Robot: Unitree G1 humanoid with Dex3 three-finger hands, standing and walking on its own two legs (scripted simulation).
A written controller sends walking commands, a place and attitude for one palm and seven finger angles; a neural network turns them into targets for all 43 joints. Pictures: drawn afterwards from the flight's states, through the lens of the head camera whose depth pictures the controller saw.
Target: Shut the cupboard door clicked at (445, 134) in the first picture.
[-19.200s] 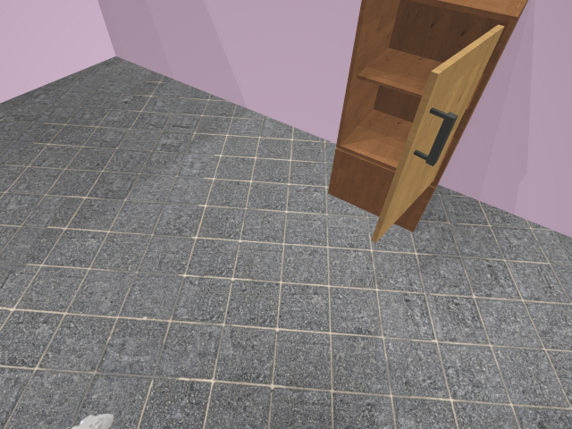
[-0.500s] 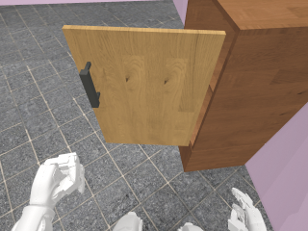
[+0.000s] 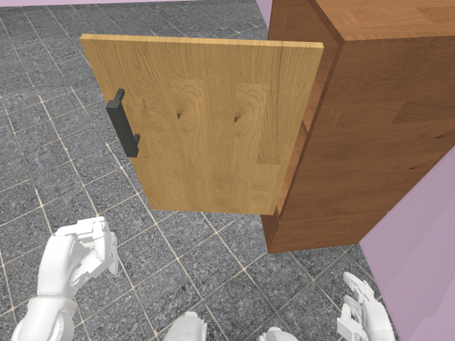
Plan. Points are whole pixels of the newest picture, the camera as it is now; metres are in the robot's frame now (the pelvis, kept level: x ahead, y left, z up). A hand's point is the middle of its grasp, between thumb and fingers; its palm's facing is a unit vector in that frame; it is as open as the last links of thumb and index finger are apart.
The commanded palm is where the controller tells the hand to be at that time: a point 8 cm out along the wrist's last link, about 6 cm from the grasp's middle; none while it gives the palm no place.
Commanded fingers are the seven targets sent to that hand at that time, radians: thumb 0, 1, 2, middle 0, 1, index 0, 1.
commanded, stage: bring the fist close to the handle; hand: left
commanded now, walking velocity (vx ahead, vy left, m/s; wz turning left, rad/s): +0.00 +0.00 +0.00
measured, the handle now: (126, 124) +0.52 +0.25 +0.06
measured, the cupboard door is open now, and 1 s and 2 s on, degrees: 81 81 72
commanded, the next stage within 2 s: push the door shut along its arc in 1.26 s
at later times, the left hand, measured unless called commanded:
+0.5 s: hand (110, 197) +0.34 +0.23 +0.05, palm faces +0.03 -1.00 -0.02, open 3.1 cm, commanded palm +0.33 +0.27 +0.06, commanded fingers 0.00 0.90 0.90 -1.30 -1.50 -1.30 -1.50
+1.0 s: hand (119, 159) +0.42 +0.24 +0.06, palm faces +0.04 -1.00 -0.01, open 3.1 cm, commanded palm +0.39 +0.28 +0.06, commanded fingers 0.00 0.90 0.90 -1.30 -1.50 -1.30 -1.50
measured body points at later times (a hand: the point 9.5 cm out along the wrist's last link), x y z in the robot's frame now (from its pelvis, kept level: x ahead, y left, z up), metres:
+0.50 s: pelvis +0.00 +0.02 +0.01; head +0.08 +0.03 +0.45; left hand +0.33 +0.29 +0.06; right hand +0.13 -0.24 -0.09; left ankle +0.04 +0.12 -0.65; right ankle +0.00 -0.10 -0.65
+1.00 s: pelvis +0.00 +0.03 +0.01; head +0.09 +0.05 +0.45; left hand +0.41 +0.29 +0.07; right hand +0.08 -0.24 -0.10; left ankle +0.04 +0.12 -0.65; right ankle +0.00 -0.10 -0.65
